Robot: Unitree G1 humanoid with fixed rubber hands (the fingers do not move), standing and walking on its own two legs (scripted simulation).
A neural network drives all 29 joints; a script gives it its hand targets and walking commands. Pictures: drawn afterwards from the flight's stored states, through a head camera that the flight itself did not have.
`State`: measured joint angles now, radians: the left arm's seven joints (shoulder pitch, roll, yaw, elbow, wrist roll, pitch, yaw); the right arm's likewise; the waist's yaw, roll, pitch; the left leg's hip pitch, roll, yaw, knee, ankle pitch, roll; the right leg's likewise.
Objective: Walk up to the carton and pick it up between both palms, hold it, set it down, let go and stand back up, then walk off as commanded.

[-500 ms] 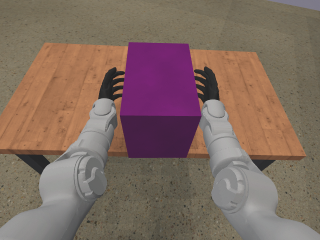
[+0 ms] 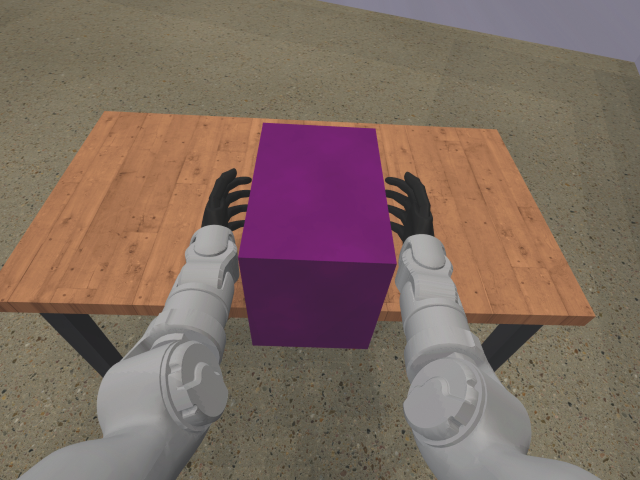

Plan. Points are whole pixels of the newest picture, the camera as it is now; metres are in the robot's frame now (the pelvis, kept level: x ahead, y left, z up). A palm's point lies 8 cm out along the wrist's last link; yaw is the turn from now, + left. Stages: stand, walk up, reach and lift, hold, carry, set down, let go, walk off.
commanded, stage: reach and lift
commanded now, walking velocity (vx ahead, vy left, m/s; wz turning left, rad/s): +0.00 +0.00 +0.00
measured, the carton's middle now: (315, 235) +0.46 +0.02 +0.04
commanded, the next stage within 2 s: none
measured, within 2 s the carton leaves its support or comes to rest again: leaves its support in 0.96 s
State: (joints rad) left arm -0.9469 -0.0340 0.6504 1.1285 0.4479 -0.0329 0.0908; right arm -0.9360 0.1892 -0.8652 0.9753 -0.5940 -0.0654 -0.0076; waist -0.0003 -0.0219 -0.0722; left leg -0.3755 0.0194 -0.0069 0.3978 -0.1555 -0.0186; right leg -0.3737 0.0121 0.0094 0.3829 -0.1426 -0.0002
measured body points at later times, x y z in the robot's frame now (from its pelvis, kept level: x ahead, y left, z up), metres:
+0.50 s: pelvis +0.00 +0.00 +0.00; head +0.04 +0.01 +0.45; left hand +0.44 +0.15 +0.08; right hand +0.44 -0.12 +0.10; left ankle +0.02 +0.13 -0.74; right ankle +0.02 -0.12 -0.74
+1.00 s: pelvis +0.00 +0.00 +0.00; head +0.03 +0.01 +0.45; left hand +0.44 +0.14 +0.09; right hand +0.44 -0.12 +0.10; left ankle +0.02 +0.13 -0.74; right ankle +0.02 -0.12 -0.74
